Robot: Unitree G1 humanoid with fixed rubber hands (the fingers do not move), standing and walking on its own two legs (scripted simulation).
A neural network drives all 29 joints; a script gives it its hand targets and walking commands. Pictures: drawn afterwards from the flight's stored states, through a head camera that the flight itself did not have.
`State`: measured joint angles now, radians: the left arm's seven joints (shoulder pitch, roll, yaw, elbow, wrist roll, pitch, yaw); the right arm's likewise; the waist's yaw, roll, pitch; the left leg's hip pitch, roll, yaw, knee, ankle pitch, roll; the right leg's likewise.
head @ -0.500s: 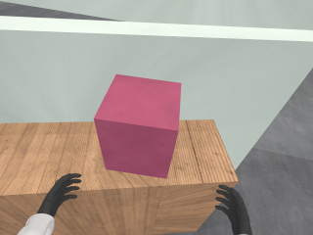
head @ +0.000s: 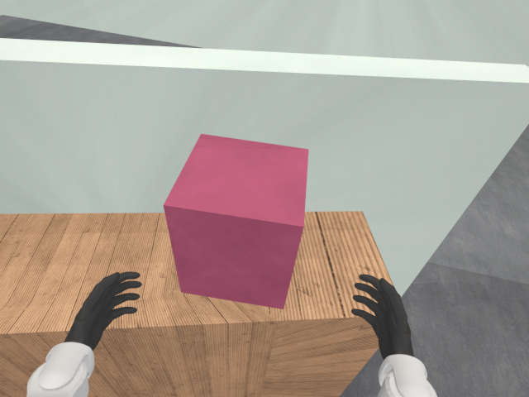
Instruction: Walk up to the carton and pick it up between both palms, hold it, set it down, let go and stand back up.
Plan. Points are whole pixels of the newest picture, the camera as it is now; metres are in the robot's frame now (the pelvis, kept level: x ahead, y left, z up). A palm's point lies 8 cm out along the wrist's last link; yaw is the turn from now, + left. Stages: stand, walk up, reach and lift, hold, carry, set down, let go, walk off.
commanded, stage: reach and lift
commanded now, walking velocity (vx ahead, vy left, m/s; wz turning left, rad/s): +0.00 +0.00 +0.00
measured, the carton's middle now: (242, 222) +0.44 +0.04 +0.00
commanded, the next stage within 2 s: none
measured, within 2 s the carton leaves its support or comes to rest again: neither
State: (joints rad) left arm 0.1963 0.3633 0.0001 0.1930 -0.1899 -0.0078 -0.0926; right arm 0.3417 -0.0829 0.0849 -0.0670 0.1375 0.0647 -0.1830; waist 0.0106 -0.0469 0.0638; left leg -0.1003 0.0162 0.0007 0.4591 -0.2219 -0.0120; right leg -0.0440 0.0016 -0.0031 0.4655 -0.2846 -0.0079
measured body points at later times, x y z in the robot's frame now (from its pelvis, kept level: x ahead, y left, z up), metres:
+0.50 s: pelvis +0.02 -0.01 +0.00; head +0.01 +0.01 +0.45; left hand +0.31 +0.22 +0.06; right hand +0.28 -0.17 +0.07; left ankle +0.03 +0.13 -0.74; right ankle -0.01 -0.12 -0.74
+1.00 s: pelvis +0.01 +0.00 +0.00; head +0.00 +0.01 +0.45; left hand +0.38 +0.22 +0.13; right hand +0.36 -0.17 +0.12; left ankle +0.03 +0.13 -0.74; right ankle -0.01 -0.12 -0.74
